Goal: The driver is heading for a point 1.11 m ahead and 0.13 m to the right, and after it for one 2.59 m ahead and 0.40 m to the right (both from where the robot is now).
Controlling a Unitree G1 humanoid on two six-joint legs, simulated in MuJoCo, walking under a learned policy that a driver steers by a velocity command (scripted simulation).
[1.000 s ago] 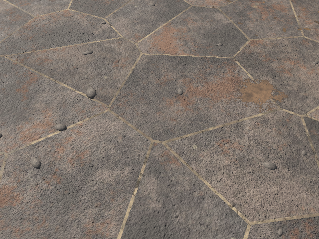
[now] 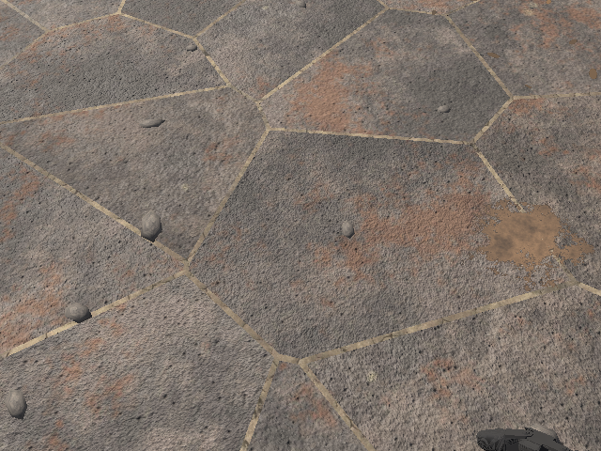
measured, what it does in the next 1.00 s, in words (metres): walks ahead: left foot, then right foot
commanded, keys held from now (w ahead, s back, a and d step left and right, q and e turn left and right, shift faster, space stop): w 1.00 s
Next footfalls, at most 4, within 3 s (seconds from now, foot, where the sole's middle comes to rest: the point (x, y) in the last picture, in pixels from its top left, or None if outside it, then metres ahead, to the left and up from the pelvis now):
0.04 left None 0.19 0.06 -0.76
0.60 right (391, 424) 0.50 -0.11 -0.76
1.16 left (314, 299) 0.79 0.06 -0.76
1.72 right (387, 218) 1.05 -0.12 -0.76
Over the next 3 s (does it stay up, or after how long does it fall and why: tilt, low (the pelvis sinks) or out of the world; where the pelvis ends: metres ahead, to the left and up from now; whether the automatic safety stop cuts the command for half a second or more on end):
stays up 1.05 -0.07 0.02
